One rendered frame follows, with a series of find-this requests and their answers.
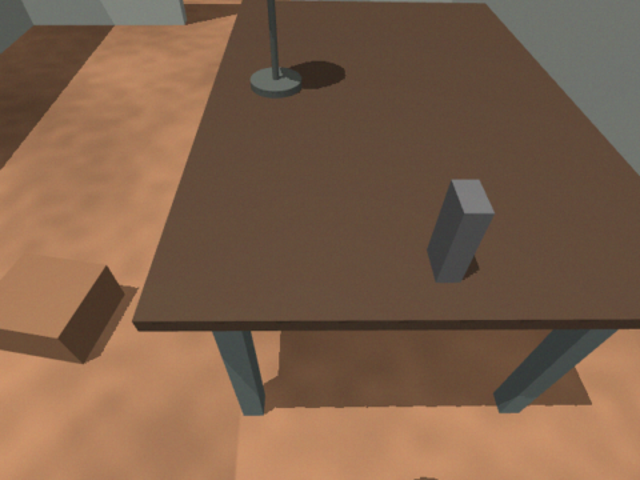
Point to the table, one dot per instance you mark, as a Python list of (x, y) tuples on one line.
[(314, 212)]

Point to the desk lamp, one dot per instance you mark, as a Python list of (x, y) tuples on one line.
[(275, 82)]

